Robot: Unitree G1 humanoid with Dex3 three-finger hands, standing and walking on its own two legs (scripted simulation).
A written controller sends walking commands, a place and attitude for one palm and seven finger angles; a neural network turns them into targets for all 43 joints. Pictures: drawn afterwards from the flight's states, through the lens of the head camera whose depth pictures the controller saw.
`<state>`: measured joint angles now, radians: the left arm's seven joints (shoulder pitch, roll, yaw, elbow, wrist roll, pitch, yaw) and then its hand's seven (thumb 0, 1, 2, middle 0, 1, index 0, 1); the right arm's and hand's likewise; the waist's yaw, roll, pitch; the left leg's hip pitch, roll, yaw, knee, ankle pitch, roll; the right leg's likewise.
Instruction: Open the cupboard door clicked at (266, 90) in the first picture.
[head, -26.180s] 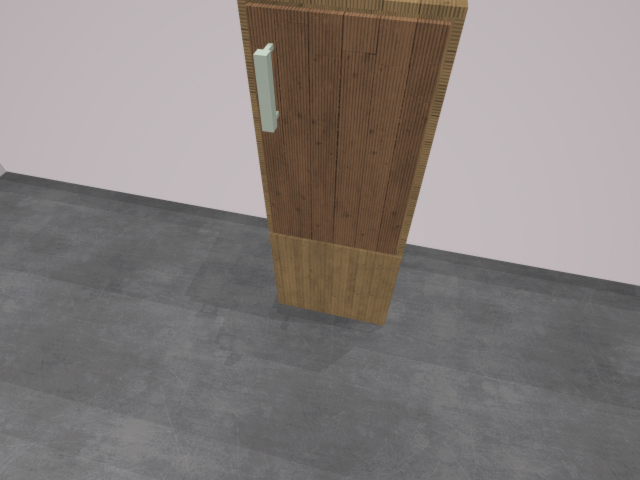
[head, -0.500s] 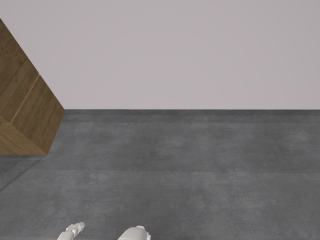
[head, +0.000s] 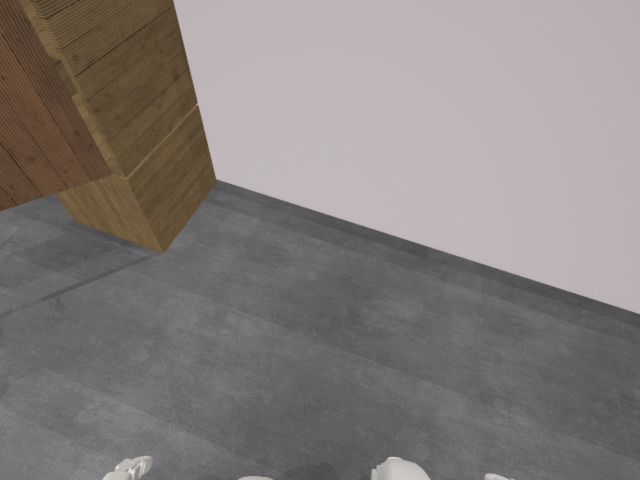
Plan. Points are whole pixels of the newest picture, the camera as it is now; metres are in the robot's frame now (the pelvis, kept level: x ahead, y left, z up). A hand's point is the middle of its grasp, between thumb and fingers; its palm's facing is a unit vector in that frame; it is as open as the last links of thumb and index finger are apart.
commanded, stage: turn to face it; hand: left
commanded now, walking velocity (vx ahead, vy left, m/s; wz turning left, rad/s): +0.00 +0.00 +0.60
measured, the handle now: out of the picture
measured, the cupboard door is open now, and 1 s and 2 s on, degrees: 51 51 51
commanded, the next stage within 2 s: take the last steps up to it in 0.80 s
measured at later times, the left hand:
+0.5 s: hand out of the picture +0.00 +0.19 -0.19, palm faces +0.34 -0.92 -0.22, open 7.4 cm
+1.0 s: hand out of the picture -0.02 +0.14 -0.16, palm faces +0.51 -0.83 -0.22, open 7.4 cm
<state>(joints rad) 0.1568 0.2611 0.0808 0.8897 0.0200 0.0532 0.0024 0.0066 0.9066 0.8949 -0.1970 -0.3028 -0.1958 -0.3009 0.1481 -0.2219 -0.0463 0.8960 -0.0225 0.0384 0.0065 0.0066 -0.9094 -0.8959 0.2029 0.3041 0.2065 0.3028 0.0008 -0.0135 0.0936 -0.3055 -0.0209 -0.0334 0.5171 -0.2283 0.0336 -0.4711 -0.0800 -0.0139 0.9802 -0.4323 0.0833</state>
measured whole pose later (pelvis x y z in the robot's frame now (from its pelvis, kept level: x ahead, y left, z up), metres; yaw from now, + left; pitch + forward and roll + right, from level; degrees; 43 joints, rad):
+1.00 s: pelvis +0.03 -0.04 +0.00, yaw +29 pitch +0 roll +2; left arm 0.25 0.16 0.04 0.96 0.03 -0.01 0.01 0.00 0.90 0.89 -0.20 -0.30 -0.20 -0.30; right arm 0.16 -0.21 -0.06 0.98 -0.01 0.07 0.02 0.01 -0.91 -0.90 0.20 0.30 0.20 0.30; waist 0.01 -0.01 0.08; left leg -0.40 -0.02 0.03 0.92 -0.47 -0.04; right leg -0.20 -0.10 -0.11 0.51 -0.29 0.01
